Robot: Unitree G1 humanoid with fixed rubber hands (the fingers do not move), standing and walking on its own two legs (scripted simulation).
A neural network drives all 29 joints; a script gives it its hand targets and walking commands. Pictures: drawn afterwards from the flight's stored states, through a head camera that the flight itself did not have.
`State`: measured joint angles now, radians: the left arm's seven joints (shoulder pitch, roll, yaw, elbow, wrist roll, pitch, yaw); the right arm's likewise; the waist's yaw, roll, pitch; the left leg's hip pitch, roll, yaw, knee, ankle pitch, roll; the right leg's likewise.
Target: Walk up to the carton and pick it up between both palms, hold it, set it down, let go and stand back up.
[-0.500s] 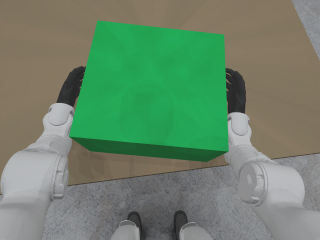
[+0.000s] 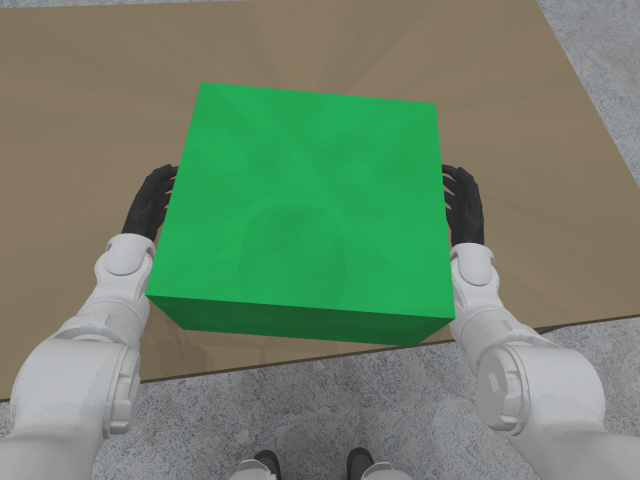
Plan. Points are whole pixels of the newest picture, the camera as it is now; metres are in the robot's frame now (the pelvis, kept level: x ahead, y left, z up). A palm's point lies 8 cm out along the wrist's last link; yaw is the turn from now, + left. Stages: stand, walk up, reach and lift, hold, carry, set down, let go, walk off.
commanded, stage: reach and lift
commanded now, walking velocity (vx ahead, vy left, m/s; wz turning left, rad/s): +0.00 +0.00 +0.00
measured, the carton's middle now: (309, 216) +0.45 +0.00 -0.03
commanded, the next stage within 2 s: none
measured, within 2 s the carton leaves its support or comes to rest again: leaves its support in 0.14 s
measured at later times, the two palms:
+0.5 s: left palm (146, 251) +0.40 +0.20 -0.01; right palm (481, 260) +0.36 -0.21 +0.00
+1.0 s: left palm (105, 226) +0.38 +0.20 +0.09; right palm (512, 222) +0.37 -0.21 +0.08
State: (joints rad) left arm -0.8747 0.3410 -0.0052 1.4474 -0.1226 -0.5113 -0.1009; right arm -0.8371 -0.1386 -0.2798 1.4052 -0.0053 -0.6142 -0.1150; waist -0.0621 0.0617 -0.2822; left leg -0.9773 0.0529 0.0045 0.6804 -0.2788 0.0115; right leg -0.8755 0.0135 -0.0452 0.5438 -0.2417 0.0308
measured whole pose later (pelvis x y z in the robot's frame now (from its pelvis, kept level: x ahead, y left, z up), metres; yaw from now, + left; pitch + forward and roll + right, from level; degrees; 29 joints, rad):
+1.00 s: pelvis -0.02 -0.01 +0.02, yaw +3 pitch +17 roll -1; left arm -0.68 0.29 -0.06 1.06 -0.26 -0.21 -0.05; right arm -0.56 -0.17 -0.13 0.81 0.19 -0.16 -0.11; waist -0.03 0.04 -0.23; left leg -0.59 0.00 0.02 0.49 -0.19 0.02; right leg -0.54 -0.04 -0.03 0.47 -0.22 0.03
